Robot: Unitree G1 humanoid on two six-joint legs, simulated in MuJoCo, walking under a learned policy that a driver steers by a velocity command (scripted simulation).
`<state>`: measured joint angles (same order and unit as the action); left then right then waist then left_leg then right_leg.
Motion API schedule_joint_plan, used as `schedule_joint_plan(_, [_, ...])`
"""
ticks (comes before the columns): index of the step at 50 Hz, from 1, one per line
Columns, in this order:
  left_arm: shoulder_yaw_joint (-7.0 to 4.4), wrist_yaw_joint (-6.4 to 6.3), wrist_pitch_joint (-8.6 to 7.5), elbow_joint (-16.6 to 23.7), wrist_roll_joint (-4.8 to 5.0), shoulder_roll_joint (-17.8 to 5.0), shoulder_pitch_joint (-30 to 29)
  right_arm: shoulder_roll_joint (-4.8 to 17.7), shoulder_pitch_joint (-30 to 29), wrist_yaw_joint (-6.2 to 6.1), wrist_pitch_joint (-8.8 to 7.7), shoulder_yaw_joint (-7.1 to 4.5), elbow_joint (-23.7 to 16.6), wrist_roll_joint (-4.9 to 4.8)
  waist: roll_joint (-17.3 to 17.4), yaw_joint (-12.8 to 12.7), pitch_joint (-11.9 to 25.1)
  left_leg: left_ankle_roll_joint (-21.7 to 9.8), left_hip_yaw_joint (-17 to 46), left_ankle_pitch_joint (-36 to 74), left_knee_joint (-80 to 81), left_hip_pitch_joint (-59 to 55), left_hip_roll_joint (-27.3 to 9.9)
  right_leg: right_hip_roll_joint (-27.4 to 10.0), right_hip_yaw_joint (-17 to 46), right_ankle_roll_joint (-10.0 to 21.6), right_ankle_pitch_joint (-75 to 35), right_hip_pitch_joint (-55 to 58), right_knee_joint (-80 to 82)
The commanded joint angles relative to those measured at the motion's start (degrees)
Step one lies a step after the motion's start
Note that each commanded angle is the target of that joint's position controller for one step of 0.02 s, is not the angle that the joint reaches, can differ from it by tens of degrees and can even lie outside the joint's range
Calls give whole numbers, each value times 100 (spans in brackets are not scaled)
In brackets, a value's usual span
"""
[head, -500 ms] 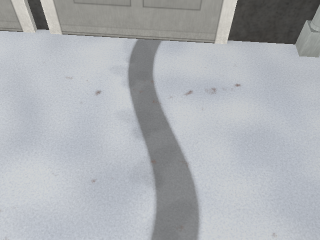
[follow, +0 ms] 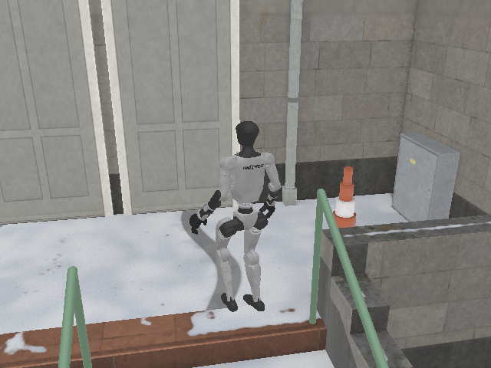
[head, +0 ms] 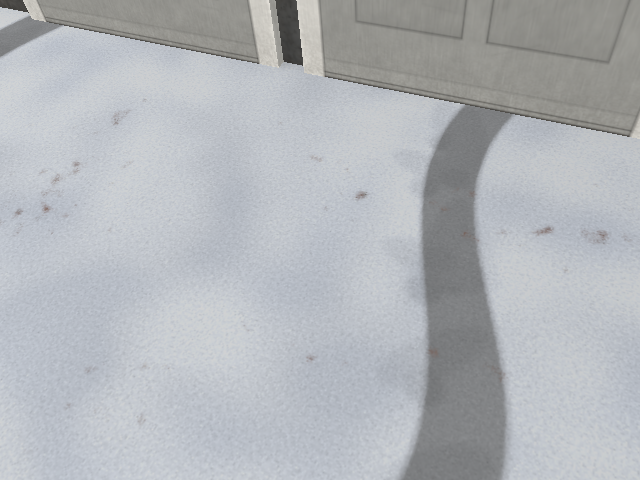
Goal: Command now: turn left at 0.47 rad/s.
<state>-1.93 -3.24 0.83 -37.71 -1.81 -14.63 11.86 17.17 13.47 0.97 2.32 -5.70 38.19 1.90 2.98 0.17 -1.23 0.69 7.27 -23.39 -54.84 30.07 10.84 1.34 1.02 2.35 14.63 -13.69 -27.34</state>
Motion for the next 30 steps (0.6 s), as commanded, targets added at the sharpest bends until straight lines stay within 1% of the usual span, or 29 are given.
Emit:
schedule_joint_plan(1, [-123, 62, -154, 594, 31, -555, -455, 556, 238, 72, -17, -168, -188, -3, -1089, 170, 269, 210, -268, -117, -1656, 238, -345, -1275, 860, 845, -2301, 362, 864])
schedule_joint_plan(2, [-100, 45, -117, 557, 39, -499, -302, 533, 127, 46, 67, -132, -201, 9, -1151, 35, 227, 248, -289, -143, -1594, 292, -354, -1225, 756, 852, -2548, 463, 818])
schedule_joint_plan(3, [-106, 43, -141, 554, 40, -523, -136, 469, -86, 75, 108, -91, -220, -47, -1112, -50, 220, 227, -301, -86, -1391, 324, -347, -1229, 734, 849, -2710, 582, 787])
schedule_joint_plan(4, [-106, 28, -143, 513, 61, -547, 28, 455, -270, 66, 148, -56, -257, -73, -1098, -166, 239, 237, -205, -62, -1134, 368, -327, -1284, 799, 875, -2683, 806, 764])
schedule_joint_plan(5, [-120, 16, -154, 459, 64, -591, 163, 368, -342, 57, 172, -11, -266, -94, -1154, -182, 243, 232, -166, -83, -798, 363, -351, -1316, 805, 879, -2746, 986, 709])
schedule_joint_plan(7, [-143, 21, -174, 421, 58, -643, 235, 223, -384, 37, 186, 77, -233, -127, -1244, -176, 301, 209, -216, -181, -18, 16, -433, -1297, 718, 863, -2763, 1059, 604])
schedule_joint_plan(9, [-148, 56, -168, 427, 46, -645, 190, 104, -485, 6, 183, 166, -221, -142, -1370, -191, 354, 141, -503, -434, 857, -585, -565, -1249, 608, 880, -2660, 864, 532])
schedule_joint_plan(11, [-182, 95, -118, 341, 27, -718, 324, 85, -588, -40, 157, 215, -242, -174, -1523, -262, 361, 41, -787, -514, 1611, -978, -586, -1236, 648, 938, -2806, 773, 402])
schedule_joint_plan(12, [-183, 105, -90, 278, 31, -713, 394, 69, -533, -67, 124, 236, -205, -178, -1539, -233, 370, -25, -847, -282, 2078, -1170, -603, -1232, 680, 917, -2950, 746, 286])
schedule_joint_plan(13, [-170, 106, -64, 226, 62, -678, 376, -7, -374, -97, 61, 270, -146, -176, -1407, -70, 386, -105, -854, 372, 2913, -1579, -649, -1156, 612, 786, -2967, 582, 89])
schedule_joint_plan(14, [-141, 120, -71, 191, 90, -599, 422, -108, -141, -132, -30, 335, -59, -126, -1188, 57, 583, -193, -703, 1278, 3784, -2415, -789, -1106, 551, 558, -2085, 150, 58])
schedule_joint_plan(15, [-108, 154, -121, 207, 89, -447, 567, 131, 52, -186, -130, 315, -17, 2, -622, 64, 822, -374, 51, 1126, 3768, -3436, -1337, -941, 406, 283, -685, -716, -206])
schedule_joint_plan(16, [22, 211, -156, 449, 91, -57, 475, 909, 326, -221, -151, 109, 5, 61, 915, 98, 796, -934, 1548, 48, 3767, -3727, -2422, -82, -425, 20, 1217, -1819, -1023])
schedule_joint_plan(17, [-67, 203, -114, 515, -28, -513, 1, 1124, 725, -182, -117, -32, 150, 27, 1249, 579, 186, -1460, 2160, -947, 4205, -3013, -2867, -89, -549, 24, 1723, -2197, -1436])
schedule_joint_plan(18, [-170, 257, -96, 568, -36, -736, -404, 804, 703, -146, -132, 47, 164, 72, 983, 627, -403, -1602, 2343, -1797, 4565, -2773, -2888, -185, -320, 49, 1684, -2594, -2040])
schedule_joint_plan(19, [-195, 323, -105, 561, -17, -729, -496, 646, 572, -134, -151, 101, 163, 59, 808, 529, -643, -1552, 2235, -1833, 4741, -2601, -2811, -233, -194, 38, 1470, -2789, -2340])
schedule_joint_plan(20, [-214, 391, -124, 517, -10, -707, -374, 564, 413, -139, -194, 129, 133, 18, 741, 360, -608, -1422, 1944, -1494, 4818, -2558, -2633, -313, -130, 11, 1161, -2727, -2400])
schedule_joint_plan(21, [-212, 455, -158, 428, -25, -640, -201, 482, 264, -142, -263, 148, 119, -36, 678, 187, -494, -1329, 1586, -1001, 4839, -2476, -2446, -366, -114, -33, 856, -2489, -2329])
schedule_joint_plan(22, [-165, 474, -215, 319, -38, -490, -70, 418, 187, -124, -340, 166, 118, -46, 565, 89, -252, -1267, 1225, -391, 4790, -2427, -2245, -336, -141, -88, 569, -2193, -2292])
schedule_joint_plan(23, [-147, 483, -251, 272, -33, -443, 21, 396, 168, -109, -399, 169, 128, -55, 548, 45, -77, -1238, 938, -4, 4738, -2380, -2086, -311, -211, -150, 367, -1950, -2235])
schedule_joint_plan(25, [-105, 492, -265, 295, -20, -349, -149, 428, 177, -74, -463, 151, 169, -44, 567, 59, -105, -1218, 579, 205, 4707, -2041, -1947, -309, -326, -214, 171, -1554, -1700])
schedule_joint_plan(27, [-100, 487, -242, 348, -7, -372, -291, 547, 296, -24, -470, 111, 228, -45, 536, 106, -182, -1216, 535, 66, 4643, -1709, -1995, -273, -399, -180, 168, -1079, -1144])
schedule_joint_plan(28, [-115, 475, -222, 343, 14, -406, -250, 630, 346, -14, -466, 92, 253, -29, 452, 92, -199, -1229, 579, -96, 4543, -1590, -2069, -262, -437, -129, 196, -829, -890])
schedule_joint_plan(29, [-117, 457, -225, 307, 8, -397, -116, 683, 335, -4, -458, 81, 266, -53, 304, 8, -200, -1212, 586, -284, 4405, -1378, -2097, -207, -534, -68, 41, -423, -616])
schedule_joint_plan(30, [-131, 435, -253, 210, -5, -394, 158, 682, 320, 8, -447, 85, 275, -61, 106, -133, -179, -1155, 546, -448, 4147, -1081, -2030, -88, -640, -20, -5, 116, -381])
